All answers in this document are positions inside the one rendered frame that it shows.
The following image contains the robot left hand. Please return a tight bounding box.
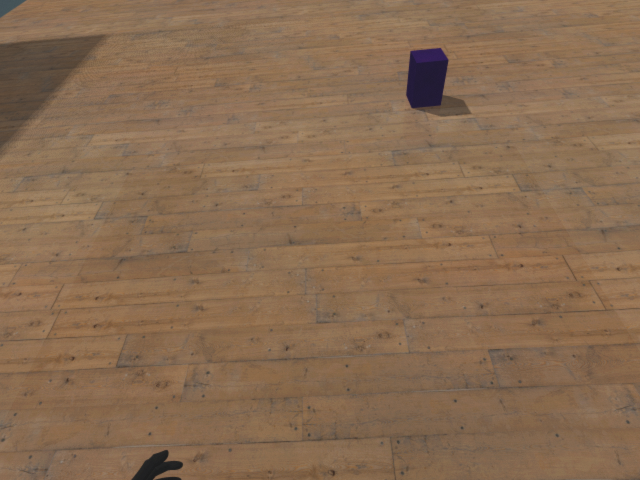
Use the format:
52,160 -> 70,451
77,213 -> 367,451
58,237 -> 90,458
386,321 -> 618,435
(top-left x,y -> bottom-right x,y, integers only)
132,450 -> 183,480

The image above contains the carton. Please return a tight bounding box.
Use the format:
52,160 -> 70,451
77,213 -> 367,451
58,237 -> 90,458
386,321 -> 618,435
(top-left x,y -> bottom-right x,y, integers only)
406,48 -> 448,108

